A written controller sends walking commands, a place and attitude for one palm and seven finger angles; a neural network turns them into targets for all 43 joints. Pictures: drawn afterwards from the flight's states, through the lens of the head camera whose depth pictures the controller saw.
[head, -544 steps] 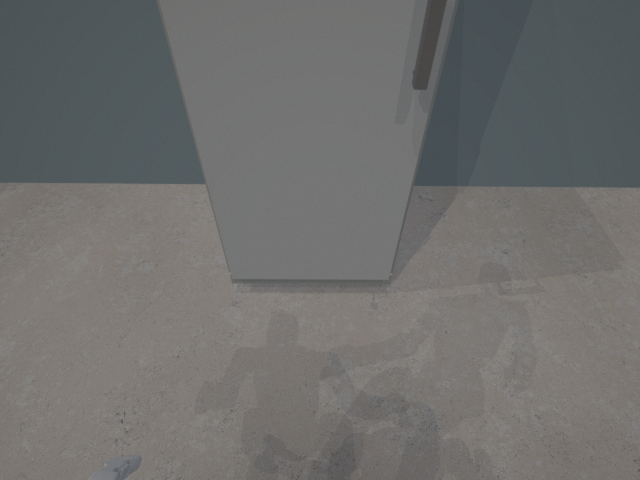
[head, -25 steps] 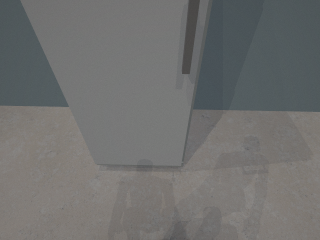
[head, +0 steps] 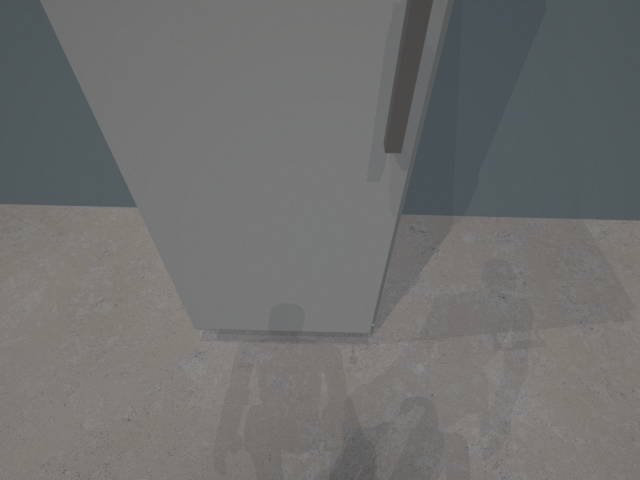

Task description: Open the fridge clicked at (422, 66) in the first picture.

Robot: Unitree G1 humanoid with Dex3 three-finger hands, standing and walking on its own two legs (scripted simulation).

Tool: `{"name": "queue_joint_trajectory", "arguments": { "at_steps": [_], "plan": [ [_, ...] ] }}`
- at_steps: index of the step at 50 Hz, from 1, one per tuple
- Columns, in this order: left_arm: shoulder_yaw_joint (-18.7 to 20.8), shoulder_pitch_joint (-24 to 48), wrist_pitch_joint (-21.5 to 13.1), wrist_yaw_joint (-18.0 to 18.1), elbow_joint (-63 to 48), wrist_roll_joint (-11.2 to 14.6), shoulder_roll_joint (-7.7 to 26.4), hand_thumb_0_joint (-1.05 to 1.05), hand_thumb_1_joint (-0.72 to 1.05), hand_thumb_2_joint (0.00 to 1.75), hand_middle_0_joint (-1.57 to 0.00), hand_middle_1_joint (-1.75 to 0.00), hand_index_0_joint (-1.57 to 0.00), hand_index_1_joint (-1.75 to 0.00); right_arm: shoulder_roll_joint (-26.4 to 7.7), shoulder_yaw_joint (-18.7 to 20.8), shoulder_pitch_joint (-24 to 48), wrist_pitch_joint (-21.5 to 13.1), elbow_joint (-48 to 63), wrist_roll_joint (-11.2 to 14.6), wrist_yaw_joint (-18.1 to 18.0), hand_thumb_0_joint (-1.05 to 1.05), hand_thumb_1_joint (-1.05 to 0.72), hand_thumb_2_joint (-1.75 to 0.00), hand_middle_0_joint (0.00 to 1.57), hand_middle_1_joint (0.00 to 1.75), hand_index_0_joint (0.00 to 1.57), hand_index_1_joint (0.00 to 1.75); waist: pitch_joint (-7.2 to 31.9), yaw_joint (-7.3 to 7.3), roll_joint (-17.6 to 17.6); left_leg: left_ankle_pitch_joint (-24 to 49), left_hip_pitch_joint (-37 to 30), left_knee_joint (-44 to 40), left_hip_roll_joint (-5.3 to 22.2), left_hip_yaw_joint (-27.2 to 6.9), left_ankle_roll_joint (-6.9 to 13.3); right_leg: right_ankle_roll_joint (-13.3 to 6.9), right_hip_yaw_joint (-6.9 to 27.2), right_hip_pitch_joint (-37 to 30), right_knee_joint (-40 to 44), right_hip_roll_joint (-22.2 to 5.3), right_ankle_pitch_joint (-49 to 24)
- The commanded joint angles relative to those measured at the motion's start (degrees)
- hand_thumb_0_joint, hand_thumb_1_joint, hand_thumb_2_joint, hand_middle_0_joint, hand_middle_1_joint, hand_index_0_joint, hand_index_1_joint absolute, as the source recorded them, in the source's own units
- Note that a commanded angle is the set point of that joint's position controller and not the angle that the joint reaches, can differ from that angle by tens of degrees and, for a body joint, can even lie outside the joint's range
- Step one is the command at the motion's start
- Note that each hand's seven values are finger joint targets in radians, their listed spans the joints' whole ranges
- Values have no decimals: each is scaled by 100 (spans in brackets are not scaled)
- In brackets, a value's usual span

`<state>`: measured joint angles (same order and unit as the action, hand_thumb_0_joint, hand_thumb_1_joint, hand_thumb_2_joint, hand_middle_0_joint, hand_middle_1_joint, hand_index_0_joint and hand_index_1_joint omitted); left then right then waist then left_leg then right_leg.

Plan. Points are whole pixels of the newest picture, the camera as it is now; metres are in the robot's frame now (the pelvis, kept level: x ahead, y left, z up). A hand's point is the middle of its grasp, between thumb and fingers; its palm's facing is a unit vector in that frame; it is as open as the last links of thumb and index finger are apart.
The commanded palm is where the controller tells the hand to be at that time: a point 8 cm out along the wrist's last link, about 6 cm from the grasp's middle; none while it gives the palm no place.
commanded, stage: look again from close up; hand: right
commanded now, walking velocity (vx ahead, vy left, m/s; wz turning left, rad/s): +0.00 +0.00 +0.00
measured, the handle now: (405, 59) +0.64 -0.08 +0.23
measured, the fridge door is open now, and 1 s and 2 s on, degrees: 0 0 0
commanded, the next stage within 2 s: shuffle to correct the standing spot in 0.66 s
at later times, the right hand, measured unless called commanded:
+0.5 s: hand out of the picture -0.02 -0.15 -0.18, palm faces +0.04 +0.98 -0.19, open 7.4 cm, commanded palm none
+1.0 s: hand out of the picture -0.03 -0.15 -0.19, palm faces +0.05 +0.99 -0.14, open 7.4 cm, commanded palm none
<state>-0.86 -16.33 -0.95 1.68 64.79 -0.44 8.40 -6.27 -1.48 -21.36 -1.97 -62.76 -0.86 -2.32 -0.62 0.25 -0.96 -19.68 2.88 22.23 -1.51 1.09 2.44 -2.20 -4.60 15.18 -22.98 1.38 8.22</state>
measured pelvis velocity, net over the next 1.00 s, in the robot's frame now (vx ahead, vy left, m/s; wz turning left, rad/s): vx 0.03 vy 0.00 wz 0.01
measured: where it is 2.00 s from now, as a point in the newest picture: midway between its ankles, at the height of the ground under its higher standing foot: outside the picture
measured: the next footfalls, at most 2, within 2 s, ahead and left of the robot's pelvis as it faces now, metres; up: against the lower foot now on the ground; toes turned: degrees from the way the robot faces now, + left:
left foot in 1.50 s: +0.22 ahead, +0.20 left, +0.00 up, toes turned +9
right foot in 1.80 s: +0.25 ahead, +0.02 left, +0.00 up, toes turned -4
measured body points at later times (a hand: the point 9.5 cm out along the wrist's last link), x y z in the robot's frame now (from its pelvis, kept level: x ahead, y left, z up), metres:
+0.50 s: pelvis +0.02 +0.02 +0.00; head +0.03 +0.02 +0.45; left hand +0.04 +0.24 -0.16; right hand -0.02 -0.20 -0.16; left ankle -0.09 +0.09 -0.74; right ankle +0.04 -0.10 -0.74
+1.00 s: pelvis +0.03 +0.00 -0.01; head +0.03 +0.00 +0.44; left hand +0.02 +0.22 -0.17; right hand -0.03 -0.20 -0.17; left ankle -0.09 +0.09 -0.74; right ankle +0.04 -0.10 -0.74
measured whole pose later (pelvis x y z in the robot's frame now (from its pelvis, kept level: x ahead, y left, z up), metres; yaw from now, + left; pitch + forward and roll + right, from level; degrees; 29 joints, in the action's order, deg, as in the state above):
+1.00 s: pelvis +0.03 +0.00 -0.01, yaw +0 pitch -1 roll -1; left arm -0.8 -17.3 -0.1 1.4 65.6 -1.0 7.8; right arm -7.2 0.0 -24.6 -0.7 -64.4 -1.1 -1.5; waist -0.1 0.7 -1.8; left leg -24.8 -0.2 25.6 -2.1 0.9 3.1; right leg -1.7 -4.6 14.9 -32.3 0.5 16.3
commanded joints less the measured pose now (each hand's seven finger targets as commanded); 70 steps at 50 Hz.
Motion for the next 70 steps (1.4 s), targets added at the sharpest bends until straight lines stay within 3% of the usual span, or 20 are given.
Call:
{"name": "queue_joint_trajectory", "arguments": {
  "at_steps": [1, 10, 13, 26, 39, 43, 45, 50, 53, 54, 55, 56, 57, 58, 59, 60, 61, 64, 67, 70],
  "plan": [
    [89, -303, -83, 50, -134, 10, 477, 0, 90, 90, -20, -30, -20, -30, -580, 131, -706, -7, 29, 10, -76, 0, -90, -90, 20, 30, 20, 30, -221, 19, -89, 2036, 672, -468, 806, -528, -73, -66, 705, -686, 59, -720, -1166],
    [71, -183, -46, 75, -128, 4, 515, 0, 90, 90, -20, -30, -20, -30, -648, 167, -620, 25, 57, 21, -89, 0, -90, -90, 20, 30, 20, 30, -291, 18, -113, 2470, 560, -461, 821, -519, -191, -34, 604, -702, -55, -698, -1125],
    [77, -174, -40, 87, -136, 9, 532, 0, 90, 90, -20, -30, -20, -30, -697, 186, -625, 29, 82, 18, -107, 0, -90, -90, 20, 30, 20, 30, -232, 25, -191, 3052, 398, -388, 841, -483, -273, -30, 518, -676, -173, -673, -1232],
    [72, -62, -5, 105, -159, 26, 586, 0, 90, 90, -20, -30, -20, -30, -741, 201, -694, 62, 44, 14, -111, 0, -90, -90, 20, 30, 20, 30, -369, 47, -209, 3032, 423, -434, 821, -483, -374, -48, 508, -709, -261, -678, -1196],
    [28, -120, -10, 101, -55, 8, 469, 0, 90, 90, -20, -30, -20, -30, -577, 157, -755, 73, -74, 38, -85, 0, -90, -90, 20, 30, 20, 30, -305, 23, -133, 2037, 493, -550, 796, -469, -267, -49, 616, -840, -117, -725, -984],
    [82, -185, 37, 54, -10, -42, 508, 0, 90, 90, -20, -30, -20, -30, -537, 184, -792, 126, -137, 10, -13, 0, -90, -90, 20, 30, 20, 30, -733, 1, -71, -177, 854, -584, 716, -522, 0, -34, 625, -491, -114, -699, 500],
    [114, -153, 40, 29, -68, -61, 496, 0, 90, 90, -20, -30, -20, -30, -561, 225, -796, 131, -129, -3, 32, 0, -90, -90, 20, 30, 20, 30, -968, 10, -82, -781, 1016, -594, 738, -629, 132, -24, 619, -177, -154, -681, 1075],
    [134, -114, -40, 9, -205, -64, 336, 0, 90, 90, -20, -30, -20, -30, -632, 319, -1016, 114, -168, -16, 54, 0, -90, -90, 20, 30, 20, 30, -1153, 62, -400, -578, 677, -580, 1018, -975, 417, 34, 200, 546, -965, -486, 968],
    [140, -273, -109, 27, -224, -63, 269, 0, 90, 90, -20, -30, -20, -30, -655, 358, -1082, 98, -178, -30, 51, 0, -90, -90, 20, 30, 20, 30, -1025, -11, -328, 901, 443, -31, 1024, -803, 458, -2, 4, 497, -1145, -476, 594],
    [156, -503, -135, 44, -152, -66, 303, 0, 90, 90, -20, -30, -20, -30, -620, 347, -1041, 90, -181, -26, 56, 0, -90, -90, 20, 30, 20, 30, -821, -149, -93, 1491, 653, 481, 871, -510, 367, -89, 128, -54, -848, -560, 197],
    [207, -970, -165, 79, 7, -87, 503, 0, 90, 90, -20, -30, -20, -30, -539, 326, -937, 66, -114, -17, 62, 0, -90, -90, 20, 30, 20, 30, -584, -332, 527, 1678, 1236, 1469, 525, -112, 179, -354, 805, -918, -462, -955, -507],
    [309, -1654, -185, 137, 211, -127, 851, 0, 90, 90, -20, -30, -20, -30, -436, 300, -724, 26, 14, -6, 70, 0, -90, -90, 20, 30, 20, 30, -274, -523, 1262, 796, 2217, 2817, 132, 292, -28, -955, 2174, -1841, -120, -1803, -1357],
    [315, -2140, -168, 180, 348, -135, 935, 0, 90, 90, -20, -30, -20, -30, -475, 283, -190, -7, 229, -22, 74, 0, -90, -90, 20, 30, 20, 30, -435, -692, 1452, -1200, 3079, 4104, 20, 207, -32, -1382, 3045, -2054, 452, -2471, -2274],
    [266, -2128, -161, 197, 401, -123, 856, 0, 90, 90, -20, -30, -20, -30, -567, 351, 79, 14, 302, -62, 64, 0, -90, -90, 20, 30, 20, 30, -739, -587, 891, -1237, 3328, 4663, 314, -176, -10, -1509, 2988, -1630, 537, -2666, -2434],
    [257, -1895, -191, 200, 323, -88, 681, 0, 90, 90, -20, -30, -20, -30, -529, 380, 138, 35, 335, -65, 92, 0, -90, -90, 20, 30, 20, 30, -815, -483, 373, -991, 3234, 4670, 499, -276, -52, -1400, 2683, -1136, 655, -2636, -2104],
    [231, -1577, -221, 199, 216, -91, 601, 0, 90, 90, -20, -30, -20, -30, -384, 389, 140, 76, 348, -76, 136, 0, -90, -90, 20, 30, 20, 30, -863, -324, 187, -756, 3071, 4524, 650, -294, -100, -1236, 2361, -759, 773, -2474, -1544],
    [237, -1324, -254, 190, 120, -90, 572, 0, 90, 90, -20, -30, -20, -30, -290, 376, 167, 109, 372, -81, 193, 0, -90, -90, 20, 30, 20, 30, -829, -212, 142, -539, 2917, 4271, 716, -247, -127, -1096, 2089, -514, 883, -2309, -1175],
    [255, -896, -278, 138, 0, -85, 581, 0, 90, 90, -20, -30, -20, -30, -140, 416, 112, 208, 377, -67, 272, 0, -90, -90, 20, 30, 20, 30, -737, -9, 836, 52, 2414, 3576, 773, 51, -272, -784, 1250, 146, 1230, -1759, 186],
    [315, -951, -248, 108, -6, -128, 628, 0, 90, 90, -20, -30, -20, -30, -152, 450, 596, 185, 539, -73, 320, 0, -90, -90, 20, 30, 20, 30, -780, -122, 778, 209, 2246, 2497, 714, 393, -363, -692, 949, 100, 1162, -1590, 273],
    [377, -1128, -178, 81, 33, -153, 681, 0, 90, 90, -20, -30, -20, -30, -238, 484, 937, 132, 586, -72, 328, 0, -90, -90, 20, 30, 20, 30, -677, -251, 839, 326, 1967, 1709, 571, 642, -405, -596, 955, -98, 883, -1603, 330]
  ]
}}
